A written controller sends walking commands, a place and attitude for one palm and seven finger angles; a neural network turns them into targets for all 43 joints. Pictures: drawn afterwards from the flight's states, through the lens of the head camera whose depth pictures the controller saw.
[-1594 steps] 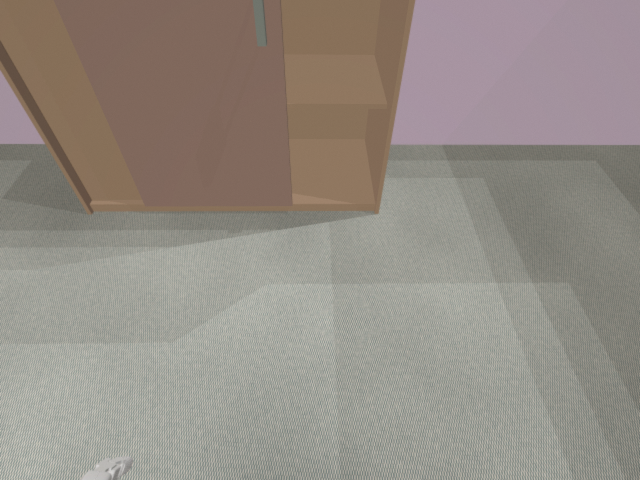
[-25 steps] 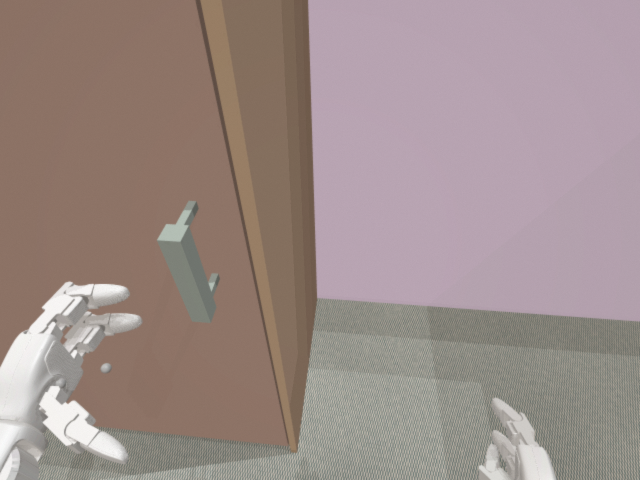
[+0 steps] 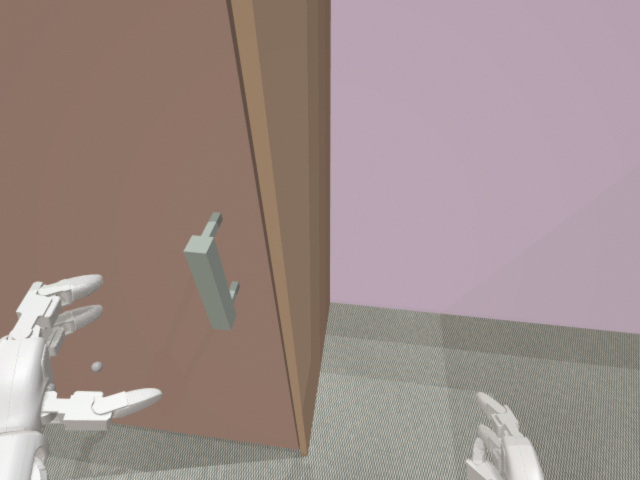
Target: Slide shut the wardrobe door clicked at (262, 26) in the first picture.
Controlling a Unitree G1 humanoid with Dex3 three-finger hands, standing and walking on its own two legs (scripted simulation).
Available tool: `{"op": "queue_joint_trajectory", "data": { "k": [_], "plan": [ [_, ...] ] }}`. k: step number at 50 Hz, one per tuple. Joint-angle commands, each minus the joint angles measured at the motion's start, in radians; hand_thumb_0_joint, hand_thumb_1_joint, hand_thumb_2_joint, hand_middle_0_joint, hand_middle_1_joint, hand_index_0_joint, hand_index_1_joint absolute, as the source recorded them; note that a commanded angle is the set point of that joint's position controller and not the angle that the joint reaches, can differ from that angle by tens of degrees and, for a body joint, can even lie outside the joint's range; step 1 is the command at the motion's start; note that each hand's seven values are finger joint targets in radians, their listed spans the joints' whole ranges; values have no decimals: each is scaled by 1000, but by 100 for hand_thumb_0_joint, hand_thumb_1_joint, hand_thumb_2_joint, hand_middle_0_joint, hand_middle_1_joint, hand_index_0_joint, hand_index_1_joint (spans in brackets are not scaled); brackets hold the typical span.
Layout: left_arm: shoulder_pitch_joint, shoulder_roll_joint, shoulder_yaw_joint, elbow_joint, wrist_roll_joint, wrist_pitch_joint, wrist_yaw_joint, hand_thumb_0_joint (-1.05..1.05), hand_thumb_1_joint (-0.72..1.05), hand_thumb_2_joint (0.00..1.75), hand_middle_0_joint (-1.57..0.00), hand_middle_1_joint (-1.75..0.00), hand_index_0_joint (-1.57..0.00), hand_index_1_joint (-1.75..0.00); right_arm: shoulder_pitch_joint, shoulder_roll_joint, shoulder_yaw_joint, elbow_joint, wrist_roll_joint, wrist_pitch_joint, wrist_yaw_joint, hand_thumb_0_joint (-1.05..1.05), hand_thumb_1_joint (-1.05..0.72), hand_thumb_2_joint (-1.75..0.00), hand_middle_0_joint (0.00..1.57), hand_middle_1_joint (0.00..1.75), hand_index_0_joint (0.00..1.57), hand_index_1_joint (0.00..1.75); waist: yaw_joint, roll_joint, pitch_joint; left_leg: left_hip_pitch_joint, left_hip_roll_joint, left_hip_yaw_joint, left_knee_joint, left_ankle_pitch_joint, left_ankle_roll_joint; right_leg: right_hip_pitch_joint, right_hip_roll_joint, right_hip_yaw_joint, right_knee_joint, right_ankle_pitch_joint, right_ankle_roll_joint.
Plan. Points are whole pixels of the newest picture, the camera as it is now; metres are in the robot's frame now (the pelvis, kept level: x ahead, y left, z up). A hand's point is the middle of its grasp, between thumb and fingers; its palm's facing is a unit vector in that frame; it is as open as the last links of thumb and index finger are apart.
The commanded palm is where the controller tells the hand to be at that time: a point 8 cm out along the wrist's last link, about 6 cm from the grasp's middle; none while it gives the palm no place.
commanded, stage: draw the hand back to the body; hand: left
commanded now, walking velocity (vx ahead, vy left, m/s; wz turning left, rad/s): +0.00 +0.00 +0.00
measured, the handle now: (219, 272) +0.34 +0.19 +0.09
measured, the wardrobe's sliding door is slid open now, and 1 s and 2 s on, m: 0.00 0.00 0.00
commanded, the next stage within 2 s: step back with the hand held close in 0.80 s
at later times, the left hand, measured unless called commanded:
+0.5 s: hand (80, 318) +0.20 +0.25 +0.18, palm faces +0.46 -0.80 -0.37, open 8.1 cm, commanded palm +0.15 +0.29 +0.19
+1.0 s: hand (68, 326) +0.19 +0.26 +0.18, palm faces +0.49 -0.79 -0.38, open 7.5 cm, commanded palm +0.14 +0.29 +0.19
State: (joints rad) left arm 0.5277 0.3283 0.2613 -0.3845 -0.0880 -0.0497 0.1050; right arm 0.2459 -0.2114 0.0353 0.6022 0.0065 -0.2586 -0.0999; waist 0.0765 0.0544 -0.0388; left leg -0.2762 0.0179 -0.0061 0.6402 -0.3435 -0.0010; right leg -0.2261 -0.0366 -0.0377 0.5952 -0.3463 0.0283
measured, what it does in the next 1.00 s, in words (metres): stands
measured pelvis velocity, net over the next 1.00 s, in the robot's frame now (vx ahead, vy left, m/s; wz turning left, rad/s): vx -0.01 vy -0.01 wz -0.01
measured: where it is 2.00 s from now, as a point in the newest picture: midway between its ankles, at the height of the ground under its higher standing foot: outside the picture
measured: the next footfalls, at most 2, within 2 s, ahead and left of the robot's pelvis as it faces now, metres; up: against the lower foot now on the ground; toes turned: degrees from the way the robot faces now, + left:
right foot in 1.88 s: -0.14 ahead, -0.10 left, +0.00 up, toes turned -2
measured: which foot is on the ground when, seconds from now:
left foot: down 0.00-1.00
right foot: down 0.00-1.00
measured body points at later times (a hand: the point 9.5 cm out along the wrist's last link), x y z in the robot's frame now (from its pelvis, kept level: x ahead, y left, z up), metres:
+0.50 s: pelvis +0.01 +0.00 +0.01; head -0.02 -0.02 +0.46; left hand +0.17 +0.29 +0.20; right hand +0.19 -0.23 -0.06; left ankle +0.00 +0.12 -0.73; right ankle -0.02 -0.14 -0.73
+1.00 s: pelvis -0.01 -0.01 +0.01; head -0.03 -0.03 +0.46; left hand +0.16 +0.30 +0.20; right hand +0.18 -0.23 -0.07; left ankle +0.00 +0.12 -0.73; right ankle -0.02 -0.14 -0.73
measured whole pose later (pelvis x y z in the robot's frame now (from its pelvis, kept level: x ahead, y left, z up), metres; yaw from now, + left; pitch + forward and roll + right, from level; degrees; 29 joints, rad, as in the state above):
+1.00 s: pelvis -0.01 -0.01 +0.01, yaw -1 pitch -4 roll -1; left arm 0.41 0.35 0.37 -0.35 -0.06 -0.13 0.12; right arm 0.21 -0.22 0.01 0.64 0.00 -0.14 -0.08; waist 0.07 0.07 0.01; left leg -0.16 0.04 0.00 0.50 -0.27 -0.01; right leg -0.10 -0.01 -0.04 0.44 -0.26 0.01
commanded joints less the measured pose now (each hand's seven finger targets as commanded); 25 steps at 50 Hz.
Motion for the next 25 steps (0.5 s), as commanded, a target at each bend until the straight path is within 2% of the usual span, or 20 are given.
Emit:
{"op": "queue_joint_trajectory", "data": {
  "k": [1,2,3,4,5,6,7,10,11,16,18,19,21,22,23,24,25],
  "plan": [
    [-94,194,138,-206,20,-76,38,0,17,55,-22,-73,-22,-73,-126,-115,-48,-148,4,-36,-8,0,-90,-90,20,30,20,30,-10,-22,-33,62,9,1,-159,202,11,21,17,-7,-120,179,-46],
    [-111,190,135,-207,22,-79,37,0,21,57,-22,-70,-22,-70,-130,-115,-46,-146,3,-32,-6,0,-90,-90,20,30,20,30,-12,-10,-26,74,8,4,-164,209,12,17,17,-6,-125,191,-45],
    [-102,181,136,-196,19,-77,38,0,25,58,-22,-68,-22,-68,-131,-109,-46,-146,4,-26,-6,0,-90,-90,20,30,20,30,-11,-26,-8,72,12,2,-170,219,11,22,16,-11,-124,195,-43],
    [-114,191,145,-193,22,-79,37,0,28,60,-22,-66,-22,-66,-135,-113,-47,-142,3,-20,-5,0,-90,-90,20,30,20,30,-9,-19,-16,86,11,3,-176,223,12,23,17,-8,-132,200,-43],
    [-115,176,134,-189,22,-80,36,0,32,62,-22,-64,-22,-64,-139,-109,-48,-140,4,-15,-4,0,-90,-90,20,30,20,30,-11,-5,0,92,14,3,-182,231,10,23,17,-9,-134,198,-44],
    [-119,182,139,-188,24,-80,36,0,36,64,-22,-62,-22,-62,-138,-112,-47,-138,3,-12,-3,0,-90,-90,20,30,20,30,-8,3,0,91,12,4,-189,240,8,43,15,-8,-139,207,-45],
    [-112,186,149,-179,22,-82,35,0,39,65,-22,-60,-22,-60,-140,-110,-48,-137,2,-8,-2,0,-90,-90,20,30,20,30,-5,-18,-1,101,13,9,-187,252,11,40,16,-8,-145,224,-43],
    [-107,190,156,-218,23,-91,33,0,50,71,-21,-53,-21,-53,-143,-109,-53,-137,-1,-4,7,0,-90,-90,20,30,20,30,1,12,-39,131,14,10,-193,319,9,76,13,-8,-141,277,-44],
    [-106,192,159,-216,24,-91,34,0,54,73,-21,-51,-21,-51,-144,-111,-52,-133,-1,-1,9,0,-90,-90,20,30,20,30,2,15,-28,125,15,8,-198,327,5,88,14,-9,-146,279,-46],
    [-128,218,193,-230,20,-101,36,0,72,81,-21,-41,-21,-41,-149,-108,-58,-133,-1,11,10,0,-90,-90,20,30,20,30,3,-15,-25,137,13,20,-207,326,8,102,14,-7,-165,299,-43],
    [-132,207,192,-229,18,-106,33,0,79,85,-20,-36,-20,-36,-152,-103,-58,-132,1,14,13,0,-90,-90,20,30,20,30,1,10,-11,143,13,25,-209,335,6,96,15,-6,-168,309,-42],
    [-150,215,200,-247,21,-111,33,0,83,87,-20,-34,-20,-34,-153,-105,-58,-130,0,15,15,0,-90,-90,20,30,20,30,2,43,-23,156,11,27,-209,341,6,95,16,-3,-172,313,-43],
    [-156,219,208,-244,20,-113,35,0,90,90,-20,-30,-20,-30,-152,-105,-59,-127,-1,18,15,0,-90,-90,20,30,20,30,3,36,-24,159,11,26,-213,355,4,109,14,-7,-173,322,-44],
    [-136,195,192,-213,20,-111,32,0,90,90,-20,-30,-20,-30,-151,-103,-58,-125,-3,22,16,0,-90,-90,20,30,20,30,0,28,-7,157,12,28,-213,356,6,96,16,-8,-177,327,-42],
    [-128,189,186,-213,16,-109,30,0,90,90,-20,-30,-20,-30,-152,-102,-63,-130,0,25,18,0,-90,-90,20,30,20,30,0,13,-13,165,16,31,-214,355,6,98,15,-6,-177,326,-40],
    [-122,178,178,-185,14,-107,27,0,90,90,-20,-30,-20,-30,-155,-104,-61,-127,0,31,19,0,-90,-90,20,30,20,30,-2,-14,18,153,15,32,-219,339,6,85,18,-8,-185,313,-38],
    [-124,177,176,-183,12,-107,25,0,90,90,-20,-30,-20,-30,-156,-104,-64,-131,1,35,20,0,-90,-90,20,30,20,30,-3,-28,17,155,15,35,-221,324,10,86,16,-5,-189,306,-37]
  ]
}}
